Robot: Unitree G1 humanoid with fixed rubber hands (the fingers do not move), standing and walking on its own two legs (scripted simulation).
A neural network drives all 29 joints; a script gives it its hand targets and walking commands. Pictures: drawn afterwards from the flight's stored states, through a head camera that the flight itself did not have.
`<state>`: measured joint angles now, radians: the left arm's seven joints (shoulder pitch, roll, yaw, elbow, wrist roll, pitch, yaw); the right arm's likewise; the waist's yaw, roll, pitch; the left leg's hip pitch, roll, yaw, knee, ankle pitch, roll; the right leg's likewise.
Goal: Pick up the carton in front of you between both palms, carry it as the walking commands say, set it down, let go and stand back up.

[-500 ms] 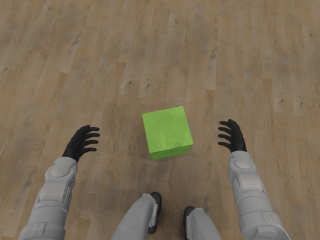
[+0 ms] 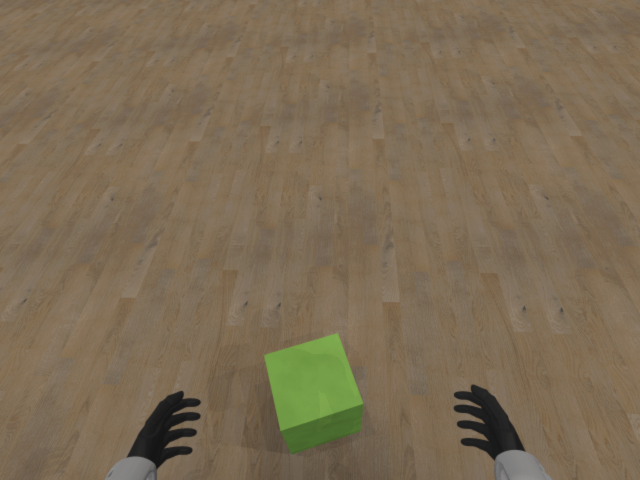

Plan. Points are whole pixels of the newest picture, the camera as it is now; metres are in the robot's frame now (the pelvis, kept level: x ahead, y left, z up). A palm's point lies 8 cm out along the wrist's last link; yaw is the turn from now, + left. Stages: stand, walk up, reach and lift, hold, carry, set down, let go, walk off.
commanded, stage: let go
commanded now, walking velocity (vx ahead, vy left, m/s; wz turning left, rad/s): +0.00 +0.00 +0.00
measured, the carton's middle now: (314, 394) +0.44 +0.07 -0.65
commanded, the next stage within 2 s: stand in 0.44 s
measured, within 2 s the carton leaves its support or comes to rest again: neither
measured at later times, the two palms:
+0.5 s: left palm (171, 432) +0.19 +0.21 -0.05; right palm (557, 436) +0.20 -0.28 -0.09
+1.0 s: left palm (121, 453) +0.17 +0.29 -0.10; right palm (580, 461) +0.17 -0.29 -0.07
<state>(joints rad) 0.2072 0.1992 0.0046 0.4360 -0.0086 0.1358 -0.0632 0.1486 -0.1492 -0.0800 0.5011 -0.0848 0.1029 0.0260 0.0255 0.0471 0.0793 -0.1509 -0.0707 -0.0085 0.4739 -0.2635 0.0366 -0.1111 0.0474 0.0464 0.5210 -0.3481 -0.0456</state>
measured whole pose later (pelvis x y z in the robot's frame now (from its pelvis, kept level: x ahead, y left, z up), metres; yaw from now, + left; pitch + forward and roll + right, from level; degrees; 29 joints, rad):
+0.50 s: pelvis +0.02 -0.06 +0.00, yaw +2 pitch +5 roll +3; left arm 0.17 0.25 0.11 0.44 0.04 0.11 -0.05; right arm 0.17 -0.22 -0.01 0.53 0.05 0.00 -0.02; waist 0.01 -0.03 0.04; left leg -0.27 -0.04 -0.08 0.43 -0.21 0.00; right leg -0.22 0.08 0.00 0.48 -0.32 -0.10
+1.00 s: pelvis +0.04 +0.01 +0.00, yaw +0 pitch +1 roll -1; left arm 0.18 0.34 0.06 0.77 0.03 -0.01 0.03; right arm 0.17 -0.33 -0.05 0.76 -0.04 0.00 -0.04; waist 0.00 -0.05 0.02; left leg -0.22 -0.03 0.02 0.51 -0.30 0.05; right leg -0.08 0.09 0.05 0.41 -0.33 -0.04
